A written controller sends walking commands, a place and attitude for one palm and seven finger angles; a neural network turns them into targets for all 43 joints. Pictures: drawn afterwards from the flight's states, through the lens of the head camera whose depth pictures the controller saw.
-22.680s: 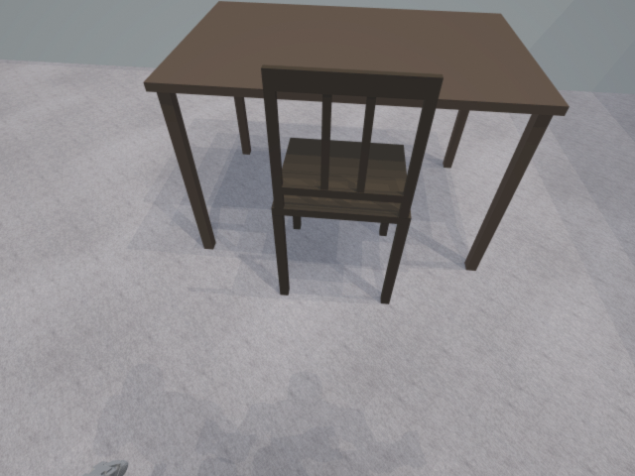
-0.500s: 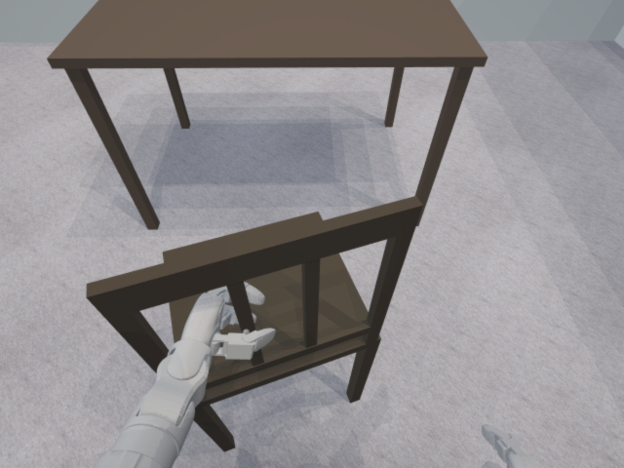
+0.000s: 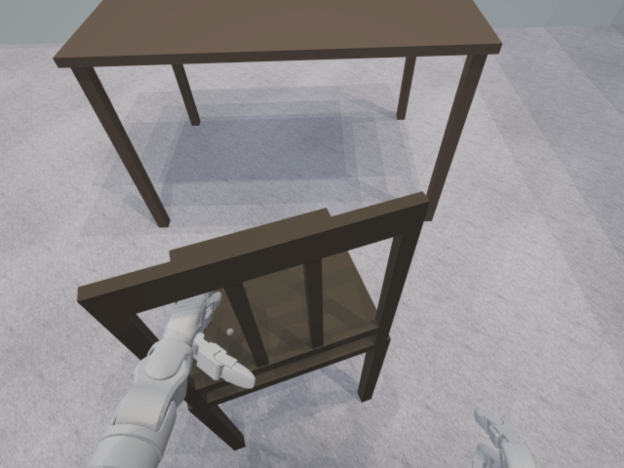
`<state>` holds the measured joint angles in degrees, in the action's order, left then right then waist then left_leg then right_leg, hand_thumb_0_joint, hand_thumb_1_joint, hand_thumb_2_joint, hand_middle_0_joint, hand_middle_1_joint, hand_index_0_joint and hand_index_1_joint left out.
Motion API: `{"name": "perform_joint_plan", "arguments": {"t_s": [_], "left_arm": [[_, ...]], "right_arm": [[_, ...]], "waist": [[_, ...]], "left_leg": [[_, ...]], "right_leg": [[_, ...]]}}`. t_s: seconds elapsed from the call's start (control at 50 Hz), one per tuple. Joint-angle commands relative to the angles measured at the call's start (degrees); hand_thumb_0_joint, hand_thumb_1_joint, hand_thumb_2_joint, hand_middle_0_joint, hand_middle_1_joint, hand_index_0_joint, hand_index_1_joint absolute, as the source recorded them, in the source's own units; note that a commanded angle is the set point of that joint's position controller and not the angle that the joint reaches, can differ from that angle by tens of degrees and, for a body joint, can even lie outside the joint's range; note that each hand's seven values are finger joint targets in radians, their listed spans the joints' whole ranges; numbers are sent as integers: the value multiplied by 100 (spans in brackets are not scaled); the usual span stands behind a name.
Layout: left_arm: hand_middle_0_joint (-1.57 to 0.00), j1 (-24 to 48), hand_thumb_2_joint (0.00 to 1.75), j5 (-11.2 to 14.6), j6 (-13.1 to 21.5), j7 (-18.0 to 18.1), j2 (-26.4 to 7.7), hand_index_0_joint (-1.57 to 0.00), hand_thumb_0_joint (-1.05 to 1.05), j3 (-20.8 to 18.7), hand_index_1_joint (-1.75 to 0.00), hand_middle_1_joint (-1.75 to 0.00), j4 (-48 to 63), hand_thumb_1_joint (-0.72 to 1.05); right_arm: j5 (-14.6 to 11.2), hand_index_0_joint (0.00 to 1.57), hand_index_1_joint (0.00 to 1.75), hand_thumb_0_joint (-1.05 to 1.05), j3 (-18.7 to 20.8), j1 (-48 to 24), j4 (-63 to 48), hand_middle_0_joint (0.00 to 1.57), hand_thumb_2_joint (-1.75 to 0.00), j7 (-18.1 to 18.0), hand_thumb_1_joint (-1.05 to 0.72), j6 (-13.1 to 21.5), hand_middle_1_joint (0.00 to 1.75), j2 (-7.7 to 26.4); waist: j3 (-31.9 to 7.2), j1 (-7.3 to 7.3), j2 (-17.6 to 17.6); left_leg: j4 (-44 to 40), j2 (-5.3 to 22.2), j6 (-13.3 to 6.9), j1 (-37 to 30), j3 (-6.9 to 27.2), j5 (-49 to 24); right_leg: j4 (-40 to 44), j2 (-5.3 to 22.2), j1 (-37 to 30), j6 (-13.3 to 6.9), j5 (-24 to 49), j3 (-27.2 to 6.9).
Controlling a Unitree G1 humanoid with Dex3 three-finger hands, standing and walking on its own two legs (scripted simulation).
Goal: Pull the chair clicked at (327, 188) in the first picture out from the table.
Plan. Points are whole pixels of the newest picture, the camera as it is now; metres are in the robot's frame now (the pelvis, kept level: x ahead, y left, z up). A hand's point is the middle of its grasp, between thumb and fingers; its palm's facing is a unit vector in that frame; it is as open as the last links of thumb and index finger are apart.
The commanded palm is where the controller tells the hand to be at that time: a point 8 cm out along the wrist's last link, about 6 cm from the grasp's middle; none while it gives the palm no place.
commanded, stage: draw the fingers out of the gap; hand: left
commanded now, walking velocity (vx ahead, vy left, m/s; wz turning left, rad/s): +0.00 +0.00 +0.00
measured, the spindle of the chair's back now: (250, 328) +0.33 +0.10 -0.06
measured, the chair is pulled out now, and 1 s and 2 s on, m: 0.58 0.58 0.57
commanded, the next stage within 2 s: draw the hand back to the body in 0.86 s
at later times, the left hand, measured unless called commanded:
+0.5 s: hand (216, 391) +0.23 +0.13 -0.02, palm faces -0.16 -0.97 -0.18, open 17.5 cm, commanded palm +0.22 +0.18 +0.00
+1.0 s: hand (211, 457) +0.15 +0.12 -0.02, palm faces -0.13 -0.97 -0.18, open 17.5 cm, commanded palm +0.14 +0.18 +0.01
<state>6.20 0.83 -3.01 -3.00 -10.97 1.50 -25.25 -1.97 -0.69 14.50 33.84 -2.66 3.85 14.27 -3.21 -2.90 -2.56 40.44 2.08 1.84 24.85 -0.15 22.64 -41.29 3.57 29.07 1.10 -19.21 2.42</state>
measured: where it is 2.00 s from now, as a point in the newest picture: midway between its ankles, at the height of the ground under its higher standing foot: outside the picture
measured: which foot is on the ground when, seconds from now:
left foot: down 0.00-1.00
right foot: down 0.00-1.00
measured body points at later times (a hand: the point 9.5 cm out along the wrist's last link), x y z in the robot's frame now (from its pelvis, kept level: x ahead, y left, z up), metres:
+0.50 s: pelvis +0.00 +0.00 -0.01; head +0.02 -0.01 +0.44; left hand +0.23 +0.18 -0.01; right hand +0.16 -0.24 -0.09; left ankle -0.03 +0.14 -0.72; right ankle +0.01 -0.13 -0.72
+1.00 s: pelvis -0.01 +0.00 -0.02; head +0.00 -0.02 +0.43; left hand +0.16 +0.18 +0.00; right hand +0.17 -0.23 -0.08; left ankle -0.03 +0.14 -0.72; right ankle +0.01 -0.13 -0.72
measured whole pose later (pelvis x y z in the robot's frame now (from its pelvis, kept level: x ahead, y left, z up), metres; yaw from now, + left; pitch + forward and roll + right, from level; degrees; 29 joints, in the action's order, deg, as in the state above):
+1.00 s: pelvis -0.01 +0.00 -0.02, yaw +2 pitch +6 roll +0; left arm -30.4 -0.8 -7.7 -2.8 -12.0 7.9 10.3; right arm -1.8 -1.1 14.9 27.7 -5.0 9.7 13.5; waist -5.5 -1.7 -3.0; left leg 49.1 1.5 1.8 29.0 2.3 26.0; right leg -48.5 4.5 31.5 1.2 -22.6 4.3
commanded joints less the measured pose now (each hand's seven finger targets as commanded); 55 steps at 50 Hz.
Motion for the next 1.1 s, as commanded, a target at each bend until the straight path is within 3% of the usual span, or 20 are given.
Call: {"name": "perform_joint_plan", "arguments": {"t_s": [0.0,0.06,0.08,0.1,0.12,0.2,0.26,0.3,0.36,0.4,0.48,0.5,0.56,0.64,0.74,0.84,0.96,0.98,1.0,1.08], "left_arm": [[0,867,20,111,258,-156,-321,0,0,60,0,0,1415,-55],[0,704,20,99,207,-143,-230,0,0,184,0,0,1691,-55],[0,991,20,69,189,-61,-1361,0,0,-811,0,0,1500,-55],[0,806,20,17,167,-78,-1340,0,0,-752,0,0,1458,-55],[0,805,20,27,178,-71,-1089,0,0,-578,0,0,1677,-55],[0,-129,20,100,211,-150,-862,0,0,-439,0,0,2132,-55],[0,-519,20,160,166,-258,-571,0,0,-84,0,0,2422,-55],[0,-861,20,126,112,-253,-764,0,0,-210,0,0,2487,-55],[0,-936,20,58,27,-167,-653,0,0,-68,0,0,2768,-55],[0,-990,20,12,42,-58,-858,0,0,-226,0,0,3079,-55],[0,-1329,20,-1,116,24,-554,0,0,124,0,0,3683,-55],[0,-1374,20,-11,107,49,-685,0,0,32,0,0,3668,-55],[0,-1622,20,-22,54,-13,-374,0,0,389,0,0,3736,-55],[0,-2135,20,-42,-128,-40,-568,0,0,211,0,0,3704,-55],[0,-2781,20,-92,-154,48,-603,0,0,121,0,0,4231,-55],[0,-3014,20,-131,-138,88,-503,0,0,339,0,0,4543,-55],[0,-3575,20,-131,-77,16,-410,0,0,455,0,0,4967,-55],[0,-3026,20,877,711,75,202,0,0,109,0,0,5873,-55],[0,-3349,20,803,1040,109,-81,0,0,11,0,0,5537,-55],[0,-3311,20,954,1946,143,-213,0,0,-397,0,0,5556,-55]], "right_arm": [[-44,20,30,0,321,-177,-843,20,-90,-73,-90,360,30,752],[-26,20,30,0,319,-165,-900,20,-90,-60,-90,402,30,757],[-19,20,30,0,341,-110,-780,20,-90,-117,-90,336,30,896],[12,20,30,0,307,-162,-799,20,-90,-137,-90,284,30,880],[1,20,30,0,286,-180,-896,20,-90,-138,-90,296,30,791],[-19,20,30,0,295,-286,-1048,20,-90,-116,-90,400,30,745],[-38,20,30,0,280,-305,-1107,20,-90,-97,-90,496,30,726],[-28,20,30,0,293,-305,-1134,20,-90,-108,-90,552,30,769],[-18,20,30,0,267,-342,-1219,20,-90,-109,-90,584,30,743],[-2,20,30,0,271,-339,-1238,20,-90,-141,-90,622,30,750],[8,20,30,0,240,-327,-1339,20,-90,-176,-90,757,30,667],[2,20,30,0,251,-319,-1300,20,-90,-197,-90,775,30,691],[6,20,30,0,216,-337,-1341,20,-90,-205,-90,843,30,678],[12,20,30,0,218,-387,-1383,20,-90,-227,-90,849,30,681],[-5,20,30,0,218,-459,-1523,20,-90,-231,-90,837,30,559],[-5,20,30,0,217,-455,-1548,20,-90,-274,-90,873,30,537],[-15,20,30,0,242,-466,-1629,20,-90,-335,-90,955,30,482],[1,20,30,0,186,-518,-1574,20,-90,-371,-90,1131,30,361],[8,20,30,0,203,-504,-1365,20,-90,-364,-90,1251,30,386],[-12,20,30,0,266,-390,-1127,20,-90,-286,-90,1411,30,335]], "waist": [[-1530,-58,355],[-1514,-64,469],[-1381,-17,659],[-1266,87,525],[-1309,31,551],[-1453,148,202],[-1271,31,243],[-1143,69,355],[-947,28,343],[-1033,68,305],[-1216,29,157],[-1167,14,268],[-944,-35,309],[-862,53,475],[-870,185,282],[-603,47,419],[-757,96,334],[-675,138,502],[-696,190,456],[-825,253,183]], "left_leg": [[-371,-184,-274,-293,-164,-1944],[-364,-193,-277,-276,-116,-1925],[-345,-194,-284,-110,-104,-1781],[-418,-229,-279,-44,-124,-1697],[-429,-251,-297,-83,-136,-1663],[-390,-227,-280,-203,-176,-1872],[-362,-205,-274,-205,-137,-1780],[-354,-204,-270,-87,-98,-1709],[-350,-228,-265,2,-82,-1396],[-331,-230,-273,-30,-49,-1428],[-235,-244,-273,-152,-7,-1468],[-218,-229,-279,-122,24,-1470],[-182,-248,-273,-9,60,-1221],[-144,-263,-280,179,79,-988],[-132,-270,-266,249,63,-986],[-13,-278,-293,383,87,-772],[90,-315,-311,417,100,-660],[305,-384,-225,528,143,-691],[369,-356,-215,594,114,-676],[537,-360,-150,800,128,-624]], "right_leg": [[381,-162,-1108,-134,2067,184],[334,-163,-1042,-122,2023,240],[361,-158,-1076,-111,1972,163],[367,-158,-1124,-123,1861,153],[376,-154,-1143,-113,1832,161],[358,-140,-1271,-153,1954,160],[383,-155,-1084,-134,1816,219],[376,-170,-1030,-145,1703,255],[356,-173,-793,-116,1343,270],[331,-173,-817,-137,1295,263],[222,-163,-738,-133,1249,281],[242,-166,-712,-140,1225,278],[205,-167,-504,-118,980,319],[205,-153,-495,-107,755,299],[140,-138,-524,-150,663,298],[159,-154,-271,-120,434,283],[104,-144,-221,-120,257,262],[21,-234,3,-120,282,428],[-69,-242,-1,-155,235,368],[-342,-243,220,-176,83,333]]}}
